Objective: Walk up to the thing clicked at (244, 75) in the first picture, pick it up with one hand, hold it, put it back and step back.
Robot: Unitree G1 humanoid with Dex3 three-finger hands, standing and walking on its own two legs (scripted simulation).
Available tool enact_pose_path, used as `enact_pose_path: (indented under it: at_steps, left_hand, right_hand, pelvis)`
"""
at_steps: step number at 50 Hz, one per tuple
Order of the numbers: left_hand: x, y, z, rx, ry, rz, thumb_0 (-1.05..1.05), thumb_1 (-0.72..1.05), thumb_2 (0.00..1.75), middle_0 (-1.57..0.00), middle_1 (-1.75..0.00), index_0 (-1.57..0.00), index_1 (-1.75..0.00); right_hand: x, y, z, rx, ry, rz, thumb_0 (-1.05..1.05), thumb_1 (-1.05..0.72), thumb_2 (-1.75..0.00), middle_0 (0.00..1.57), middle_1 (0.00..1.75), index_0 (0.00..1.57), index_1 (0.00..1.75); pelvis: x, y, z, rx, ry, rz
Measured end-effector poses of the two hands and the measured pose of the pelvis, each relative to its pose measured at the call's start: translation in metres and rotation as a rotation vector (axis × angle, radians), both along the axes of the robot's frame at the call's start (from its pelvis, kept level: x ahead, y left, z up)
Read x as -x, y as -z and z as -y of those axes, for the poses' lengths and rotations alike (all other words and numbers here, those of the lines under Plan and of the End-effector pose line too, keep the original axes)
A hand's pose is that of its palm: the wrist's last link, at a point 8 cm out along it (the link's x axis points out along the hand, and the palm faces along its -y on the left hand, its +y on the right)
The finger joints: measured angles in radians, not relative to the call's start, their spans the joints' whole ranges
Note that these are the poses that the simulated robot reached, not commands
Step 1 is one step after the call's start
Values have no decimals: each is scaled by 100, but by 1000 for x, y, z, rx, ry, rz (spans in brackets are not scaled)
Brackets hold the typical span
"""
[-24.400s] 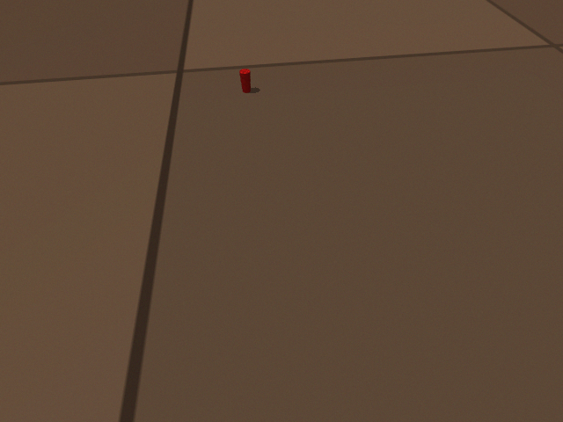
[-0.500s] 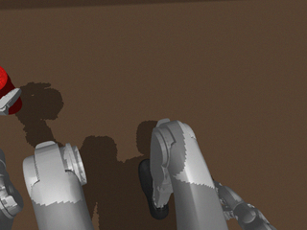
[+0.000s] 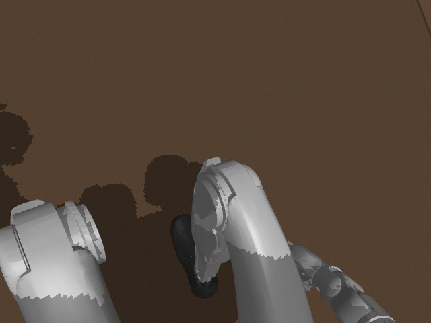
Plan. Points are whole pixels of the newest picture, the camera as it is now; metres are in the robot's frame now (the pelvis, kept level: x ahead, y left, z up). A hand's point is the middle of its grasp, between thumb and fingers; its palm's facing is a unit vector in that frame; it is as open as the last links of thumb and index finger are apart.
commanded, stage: lower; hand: left
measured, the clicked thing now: out of the picture +0.45 +0.30 -0.19
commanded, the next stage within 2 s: loosen in 0.50 s
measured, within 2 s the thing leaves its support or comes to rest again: rests again in 1.48 s
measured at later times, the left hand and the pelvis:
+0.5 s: hand out of the picture +0.46 +0.30 -0.17, palm faces +0.38 -0.92 -0.04, open 10.1 cm; pelvis -0.01 +0.01 +0.00, yaw -2 degrees
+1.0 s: hand out of the picture +0.46 +0.30 -0.17, palm faces +0.40 -0.92 +0.00, open 11.6 cm; pelvis -0.01 +0.01 +0.00, yaw -3 degrees
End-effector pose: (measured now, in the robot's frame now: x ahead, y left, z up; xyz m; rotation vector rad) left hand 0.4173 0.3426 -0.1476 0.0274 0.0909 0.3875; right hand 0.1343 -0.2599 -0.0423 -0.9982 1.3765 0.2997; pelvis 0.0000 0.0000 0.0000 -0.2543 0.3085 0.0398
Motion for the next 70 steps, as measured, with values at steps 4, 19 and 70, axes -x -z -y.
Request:
enact_pose_path:
  at_steps: [4,19,70]
  left_hand:
    - [2,5,-1,12,-27,1,3,-41,109,-78,-112,-71,-112]
    - [2,19,0,11,-32,2,3,-41,109,-78,-113,-70,-113]
    - [-5,13,-8,21,-52,92,-1,-45,14,-19,-15,-20,-14]
  right_hand:
    - [-2,-1,-4,4,-22,1,0,-91,-91,20,30,20,30]
    - [-4,-9,-12,35,-85,-2,0,-90,-90,20,30,21,30]
    - [-4,-25,-21,82,-117,6,0,-90,-90,21,30,21,30]
  pelvis:
    - [1,1,-1,7,5,10]
    - [5,2,-4,30,20,46]
    - [9,-2,-11,64,35,69]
